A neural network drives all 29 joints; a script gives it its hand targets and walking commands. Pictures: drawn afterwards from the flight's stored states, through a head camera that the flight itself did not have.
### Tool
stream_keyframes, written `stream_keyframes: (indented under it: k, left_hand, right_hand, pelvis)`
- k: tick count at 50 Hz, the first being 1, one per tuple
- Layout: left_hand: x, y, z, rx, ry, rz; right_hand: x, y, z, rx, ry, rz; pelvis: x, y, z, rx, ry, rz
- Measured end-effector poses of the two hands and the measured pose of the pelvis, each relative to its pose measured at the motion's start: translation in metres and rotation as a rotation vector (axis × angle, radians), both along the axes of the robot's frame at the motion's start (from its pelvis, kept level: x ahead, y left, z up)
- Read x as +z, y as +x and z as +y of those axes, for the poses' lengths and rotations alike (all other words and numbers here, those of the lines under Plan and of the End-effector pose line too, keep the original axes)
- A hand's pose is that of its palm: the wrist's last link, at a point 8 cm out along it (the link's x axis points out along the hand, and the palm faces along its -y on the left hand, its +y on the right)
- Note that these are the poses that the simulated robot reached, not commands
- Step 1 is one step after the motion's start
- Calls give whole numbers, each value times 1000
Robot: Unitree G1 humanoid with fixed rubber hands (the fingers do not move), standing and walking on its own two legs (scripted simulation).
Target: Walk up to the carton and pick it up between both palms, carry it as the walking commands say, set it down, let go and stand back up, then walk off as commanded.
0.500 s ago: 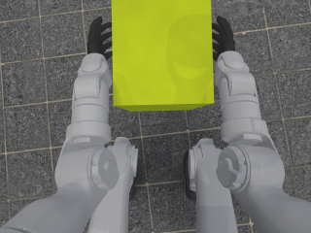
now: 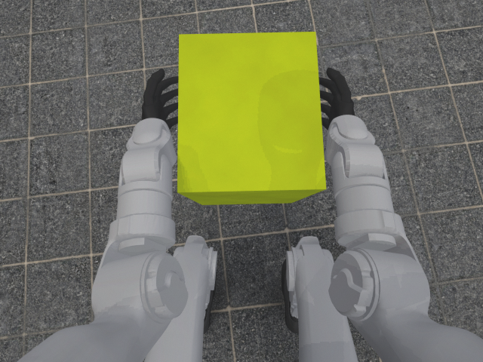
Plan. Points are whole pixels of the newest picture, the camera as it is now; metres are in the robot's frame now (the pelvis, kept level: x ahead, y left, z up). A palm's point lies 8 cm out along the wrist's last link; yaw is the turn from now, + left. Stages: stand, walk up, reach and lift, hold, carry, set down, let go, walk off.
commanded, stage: reach and lift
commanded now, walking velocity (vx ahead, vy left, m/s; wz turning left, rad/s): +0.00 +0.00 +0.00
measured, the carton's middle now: (247, 136) +0.47 +0.01 -0.12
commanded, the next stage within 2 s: none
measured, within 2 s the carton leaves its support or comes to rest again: neither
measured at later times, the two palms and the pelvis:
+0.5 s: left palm (139, 113) +0.45 +0.15 +0.03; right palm (359, 111) +0.46 -0.14 +0.02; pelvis +0.02 +0.00 +0.07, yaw +0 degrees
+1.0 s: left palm (112, 104) +0.43 +0.14 +0.10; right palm (388, 101) +0.44 -0.14 +0.09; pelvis +0.04 +0.00 +0.13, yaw -1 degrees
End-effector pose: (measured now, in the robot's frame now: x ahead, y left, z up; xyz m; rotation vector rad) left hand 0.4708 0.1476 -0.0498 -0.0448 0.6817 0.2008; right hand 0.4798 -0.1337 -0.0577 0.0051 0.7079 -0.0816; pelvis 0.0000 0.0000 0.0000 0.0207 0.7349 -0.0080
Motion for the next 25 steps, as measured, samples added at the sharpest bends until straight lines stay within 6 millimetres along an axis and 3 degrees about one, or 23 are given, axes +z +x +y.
stream_keyframes:
  k: [25]
  left_hand:
    - [77, -19, -2, 2, -2, -1]
  right_hand:
    - [75, -20, -2, -3, 6, -1]
  pelvis:
    - [65, 19, 0, -2, -4, -86]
